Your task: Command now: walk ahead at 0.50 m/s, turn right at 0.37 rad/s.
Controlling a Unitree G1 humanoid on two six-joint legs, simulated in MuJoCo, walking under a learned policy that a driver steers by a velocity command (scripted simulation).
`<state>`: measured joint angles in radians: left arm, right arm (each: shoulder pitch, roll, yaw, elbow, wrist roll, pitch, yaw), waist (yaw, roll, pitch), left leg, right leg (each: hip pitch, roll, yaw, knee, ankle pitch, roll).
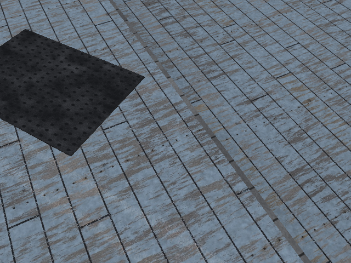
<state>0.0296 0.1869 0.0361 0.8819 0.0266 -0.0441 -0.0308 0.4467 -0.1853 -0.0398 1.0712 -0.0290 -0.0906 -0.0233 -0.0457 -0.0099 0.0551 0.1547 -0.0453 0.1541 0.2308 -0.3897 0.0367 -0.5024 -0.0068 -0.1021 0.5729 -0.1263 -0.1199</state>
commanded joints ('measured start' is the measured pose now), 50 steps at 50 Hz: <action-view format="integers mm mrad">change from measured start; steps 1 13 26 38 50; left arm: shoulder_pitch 277 253 280 210 229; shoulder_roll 125 134 172 116 121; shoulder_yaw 51 26 44 37 24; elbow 39 73 54 -70 -123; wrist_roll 12 -8 -13 -1 -21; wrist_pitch -22 -53 18 77 62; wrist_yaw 10 40 92 64 76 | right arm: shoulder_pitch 1 -52 -198 -207 -250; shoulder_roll -168 -75 -84 -207 -225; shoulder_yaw -32 -28 -22 -69 -72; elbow -41 -98 -201 -258 -294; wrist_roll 2 10 1 16 6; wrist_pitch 8 75 90 109 137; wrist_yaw -9 16 19 9 22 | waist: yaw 162 -9 47 55 41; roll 77 -36 -77 72 146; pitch -132 -60 -50 -101 -125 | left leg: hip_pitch -92 -609 -582 -363 -408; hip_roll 263 78 39 195 187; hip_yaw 19 -180 -50 -411 -547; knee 480 834 420 82 109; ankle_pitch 1069 151 68 570 331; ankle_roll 76 -12 58 234 162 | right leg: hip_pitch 332 339 530 1 241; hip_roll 81 -187 -255 3 42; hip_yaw -22 88 -4 118 99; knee -88 -312 -65 479 9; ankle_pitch -31 817 800 -282 -252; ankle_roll -86 -51 -55 169 117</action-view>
